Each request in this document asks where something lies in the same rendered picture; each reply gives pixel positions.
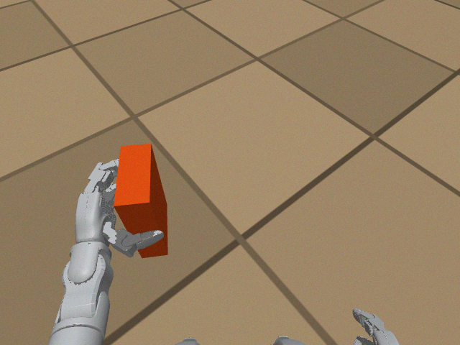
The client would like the left robot hand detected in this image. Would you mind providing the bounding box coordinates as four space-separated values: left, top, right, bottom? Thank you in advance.
75 159 164 257

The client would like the carton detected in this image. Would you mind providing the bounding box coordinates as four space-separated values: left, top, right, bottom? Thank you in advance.
114 144 168 258

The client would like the right robot hand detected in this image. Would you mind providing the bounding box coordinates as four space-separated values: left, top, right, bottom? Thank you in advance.
353 308 400 345

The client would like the left robot arm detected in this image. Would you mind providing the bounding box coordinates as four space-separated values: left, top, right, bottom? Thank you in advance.
48 241 114 345

